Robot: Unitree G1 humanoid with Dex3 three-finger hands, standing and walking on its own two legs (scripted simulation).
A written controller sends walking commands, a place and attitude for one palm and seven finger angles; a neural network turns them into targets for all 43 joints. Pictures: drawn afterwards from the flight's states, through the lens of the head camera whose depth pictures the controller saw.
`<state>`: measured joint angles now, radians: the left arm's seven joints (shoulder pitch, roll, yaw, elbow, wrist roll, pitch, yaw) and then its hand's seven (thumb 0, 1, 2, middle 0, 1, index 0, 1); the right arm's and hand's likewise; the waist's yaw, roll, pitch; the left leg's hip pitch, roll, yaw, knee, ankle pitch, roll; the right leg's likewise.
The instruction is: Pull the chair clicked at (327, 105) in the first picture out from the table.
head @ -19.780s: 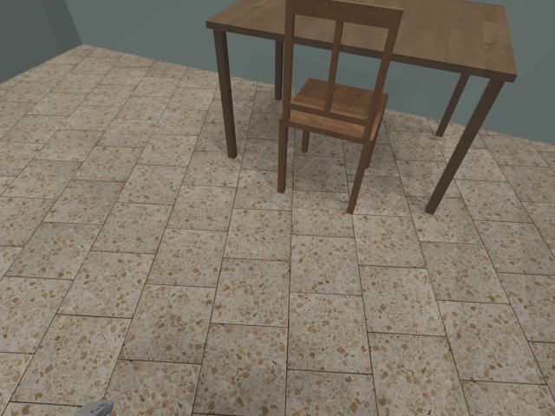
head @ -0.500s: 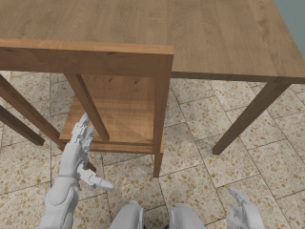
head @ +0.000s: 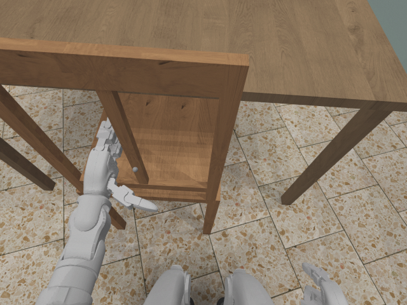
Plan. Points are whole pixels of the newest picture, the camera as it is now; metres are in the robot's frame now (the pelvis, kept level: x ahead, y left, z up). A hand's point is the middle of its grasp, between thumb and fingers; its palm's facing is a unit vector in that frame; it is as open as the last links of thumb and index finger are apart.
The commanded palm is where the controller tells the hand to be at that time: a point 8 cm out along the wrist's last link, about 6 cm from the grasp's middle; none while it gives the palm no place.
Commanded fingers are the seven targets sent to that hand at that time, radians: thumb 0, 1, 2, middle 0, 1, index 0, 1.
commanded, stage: push the fingers through the gap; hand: left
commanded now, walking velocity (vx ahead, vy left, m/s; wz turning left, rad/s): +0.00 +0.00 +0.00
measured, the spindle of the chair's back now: (130, 147) +0.40 +0.16 +0.04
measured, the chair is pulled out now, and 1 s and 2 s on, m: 0.00 0.00 0.01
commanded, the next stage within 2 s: hook a spindle and tug to test in 0.56 s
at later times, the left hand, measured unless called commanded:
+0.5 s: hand (140, 171) +0.36 +0.14 +0.02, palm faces -0.01 -1.00 -0.01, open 17.0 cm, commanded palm +0.35 +0.19 +0.02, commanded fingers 0.00 -0.50 0.30 -0.06 -0.08 -0.06 -0.08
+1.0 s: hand (141, 168) +0.37 +0.14 +0.02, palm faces -0.04 -1.00 -0.05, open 15.7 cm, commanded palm +0.34 +0.19 +0.02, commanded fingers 0.00 -0.33 0.37 -0.38 -1.07 -0.38 -1.07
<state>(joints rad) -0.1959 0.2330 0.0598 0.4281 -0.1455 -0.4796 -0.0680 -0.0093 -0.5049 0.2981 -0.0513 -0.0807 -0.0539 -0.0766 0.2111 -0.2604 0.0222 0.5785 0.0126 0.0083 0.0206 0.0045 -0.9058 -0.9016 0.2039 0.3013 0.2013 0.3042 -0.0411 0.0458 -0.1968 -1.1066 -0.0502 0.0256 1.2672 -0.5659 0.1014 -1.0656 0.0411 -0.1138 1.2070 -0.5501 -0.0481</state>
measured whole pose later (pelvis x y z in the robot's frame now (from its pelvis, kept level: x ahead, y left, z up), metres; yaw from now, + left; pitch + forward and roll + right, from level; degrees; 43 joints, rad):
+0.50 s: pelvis +0.00 +0.00 +0.01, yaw -1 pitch +23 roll -3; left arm -0.18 0.20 0.08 0.45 -0.16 -0.48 -0.04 -0.01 -0.50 0.30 -0.05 -0.08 -0.05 -0.08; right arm 0.23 -0.25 0.01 0.56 0.01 0.04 0.02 0.00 -0.91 -0.90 0.20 0.30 0.20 0.30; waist -0.06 0.04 -0.17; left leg -1.09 -0.04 0.04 1.24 -0.56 0.10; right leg -1.06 0.05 -0.09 1.18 -0.53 -0.05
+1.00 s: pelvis +0.00 -0.01 +0.00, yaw +0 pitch +24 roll -3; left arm -0.27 0.24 0.09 0.56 -0.15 -0.48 -0.09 -0.01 -0.50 0.30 -0.21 -0.57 -0.21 -0.56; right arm 0.21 -0.26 0.02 0.58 0.02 0.05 0.02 0.00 -0.91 -0.90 0.20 0.30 0.20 0.30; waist -0.06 0.04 -0.19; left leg -1.12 -0.04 0.03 1.27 -0.56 0.10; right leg -1.09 0.05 -0.11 1.22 -0.55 -0.06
